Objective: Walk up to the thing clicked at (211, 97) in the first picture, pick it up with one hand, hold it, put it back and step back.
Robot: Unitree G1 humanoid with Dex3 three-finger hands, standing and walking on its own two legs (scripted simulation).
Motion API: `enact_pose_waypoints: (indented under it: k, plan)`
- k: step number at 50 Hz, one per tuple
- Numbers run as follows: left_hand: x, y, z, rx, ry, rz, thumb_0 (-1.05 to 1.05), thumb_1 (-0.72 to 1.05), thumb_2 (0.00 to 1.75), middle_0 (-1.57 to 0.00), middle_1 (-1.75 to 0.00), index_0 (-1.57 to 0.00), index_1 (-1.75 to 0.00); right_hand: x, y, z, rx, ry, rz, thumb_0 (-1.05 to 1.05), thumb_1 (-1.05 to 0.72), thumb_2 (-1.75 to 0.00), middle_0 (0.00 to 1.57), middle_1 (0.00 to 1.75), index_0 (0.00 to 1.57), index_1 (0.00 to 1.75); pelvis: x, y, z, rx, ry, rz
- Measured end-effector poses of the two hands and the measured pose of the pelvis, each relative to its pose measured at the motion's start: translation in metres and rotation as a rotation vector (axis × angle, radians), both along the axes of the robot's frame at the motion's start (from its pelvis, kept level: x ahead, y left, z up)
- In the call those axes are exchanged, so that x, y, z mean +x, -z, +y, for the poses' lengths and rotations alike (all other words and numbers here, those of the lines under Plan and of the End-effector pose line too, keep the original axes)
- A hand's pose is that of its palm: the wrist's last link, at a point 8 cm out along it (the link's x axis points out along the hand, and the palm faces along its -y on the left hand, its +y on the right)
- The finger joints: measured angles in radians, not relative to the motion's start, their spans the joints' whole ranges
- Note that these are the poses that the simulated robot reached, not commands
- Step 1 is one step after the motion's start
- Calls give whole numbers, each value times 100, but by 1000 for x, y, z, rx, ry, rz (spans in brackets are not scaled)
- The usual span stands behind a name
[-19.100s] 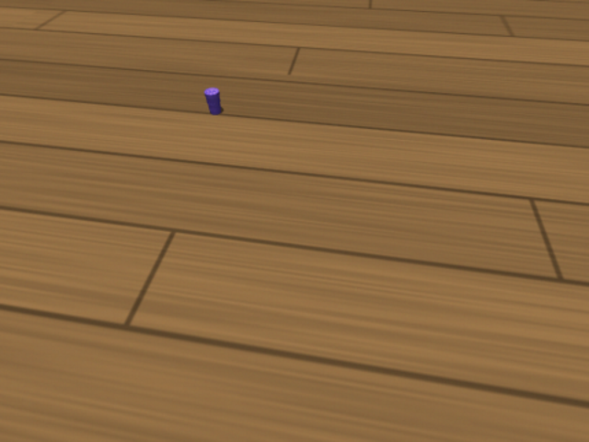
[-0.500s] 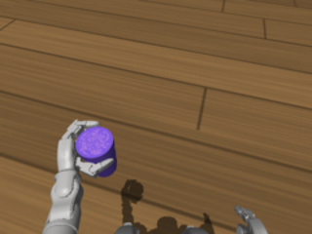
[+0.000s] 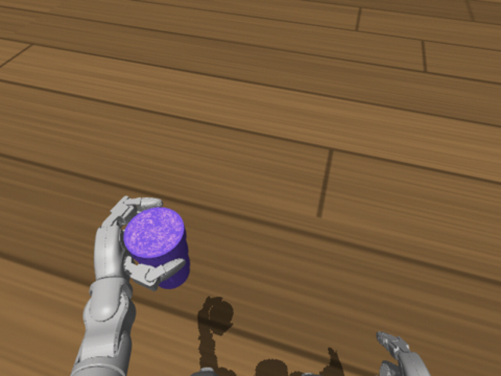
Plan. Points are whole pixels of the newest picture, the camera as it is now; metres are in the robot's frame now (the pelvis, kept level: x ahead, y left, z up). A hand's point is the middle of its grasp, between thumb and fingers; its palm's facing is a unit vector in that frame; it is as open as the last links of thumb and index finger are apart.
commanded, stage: hold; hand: left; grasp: from the side
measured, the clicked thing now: (163, 253) +0.32 +0.16 -0.01
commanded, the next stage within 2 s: none
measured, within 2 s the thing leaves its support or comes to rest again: neither
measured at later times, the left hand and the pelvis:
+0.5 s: hand (146, 248) +0.31 +0.18 +0.04, palm faces +0.14 -0.99 -0.02, open 11.7 cm; pelvis -0.01 +0.01 +0.00, yaw +0 degrees
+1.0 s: hand (144, 245) +0.31 +0.18 +0.04, palm faces +0.14 -0.99 -0.02, open 11.7 cm; pelvis -0.01 +0.01 +0.00, yaw +0 degrees
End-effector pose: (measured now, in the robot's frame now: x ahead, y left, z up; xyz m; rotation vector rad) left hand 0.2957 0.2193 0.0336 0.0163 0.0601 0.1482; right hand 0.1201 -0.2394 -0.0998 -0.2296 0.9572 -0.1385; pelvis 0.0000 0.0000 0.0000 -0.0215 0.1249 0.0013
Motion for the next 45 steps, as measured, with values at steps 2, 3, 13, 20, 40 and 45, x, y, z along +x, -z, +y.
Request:
enact_pose_waypoints:
  k: [2, 3, 13, 20, 40, 45]
  plan:
    - [0, -1, 0, -1, -2, -2, -10, -58, 103, -69, -98, -63, -101, 0, -1, 0, 0, 1, -4, 1, -95, -91, 20, 30, 20, 30, 0, -1, 0, 0, 0, -3]
    - [-1, -2, 1, -2, -3, -1, -10, -58, 103, -69, -98, -63, -101, 0, -2, 0, 0, 1, -5, 1, -95, -91, 20, 30, 20, 30, 0, -1, 0, 0, 0, -5]
    - [-6, -2, 3, -3, 4, 0, -10, -58, 103, -69, -99, -63, -102, -1, -5, 1, 2, -1, -18, 1, -94, -91, 20, 30, 20, 30, -5, -3, 2, 0, 0, -19]
    - [-13, -3, 5, -1, 7, -4, -10, -58, 103, -69, -99, -63, -102, -5, -6, 3, -2, -1, -22, 1, -95, -91, 20, 30, 20, 30, -8, -3, 4, -1, 0, -26]
    - [-14, -9, 7, -5, 14, -18, -10, -58, 103, -69, -99, -62, -102, -12, -7, 9, 5, 0, -26, 1, -94, -91, 20, 30, 20, 30, -11, -5, 7, -2, 1, -37]
    - [-11, -8, 7, -2, 13, -14, -10, -58, 103, -69, -99, -62, -102, -12, -6, 9, 3, 0, -25, 1, -94, -91, 20, 30, 20, 30, -12, -4, 8, -2, 2, -35]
